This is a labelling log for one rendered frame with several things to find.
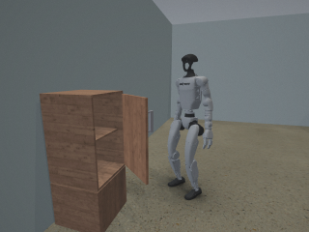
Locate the robot right upper arm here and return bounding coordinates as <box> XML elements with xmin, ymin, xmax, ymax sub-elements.
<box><xmin>175</xmin><ymin>78</ymin><xmax>181</xmax><ymax>103</ymax></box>

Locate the robot left shin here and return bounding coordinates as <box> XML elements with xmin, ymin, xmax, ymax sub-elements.
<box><xmin>185</xmin><ymin>159</ymin><xmax>199</xmax><ymax>191</ymax></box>

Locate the left robot thigh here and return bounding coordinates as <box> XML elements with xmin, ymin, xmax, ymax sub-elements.
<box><xmin>184</xmin><ymin>122</ymin><xmax>204</xmax><ymax>169</ymax></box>

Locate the cupboard door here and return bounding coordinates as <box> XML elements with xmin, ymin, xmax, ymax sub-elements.
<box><xmin>122</xmin><ymin>94</ymin><xmax>149</xmax><ymax>185</ymax></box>

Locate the robot left forearm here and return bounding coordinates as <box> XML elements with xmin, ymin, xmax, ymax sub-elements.
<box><xmin>204</xmin><ymin>99</ymin><xmax>213</xmax><ymax>130</ymax></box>

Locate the robot left upper arm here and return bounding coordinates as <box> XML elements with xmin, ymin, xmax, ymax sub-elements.
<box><xmin>195</xmin><ymin>76</ymin><xmax>211</xmax><ymax>106</ymax></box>

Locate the robot right forearm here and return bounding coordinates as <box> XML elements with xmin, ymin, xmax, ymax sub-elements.
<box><xmin>174</xmin><ymin>102</ymin><xmax>183</xmax><ymax>121</ymax></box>

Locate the robot left hand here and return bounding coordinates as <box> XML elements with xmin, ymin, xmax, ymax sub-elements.
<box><xmin>202</xmin><ymin>129</ymin><xmax>213</xmax><ymax>150</ymax></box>

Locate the handle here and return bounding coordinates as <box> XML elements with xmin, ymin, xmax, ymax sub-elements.
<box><xmin>148</xmin><ymin>110</ymin><xmax>154</xmax><ymax>132</ymax></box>

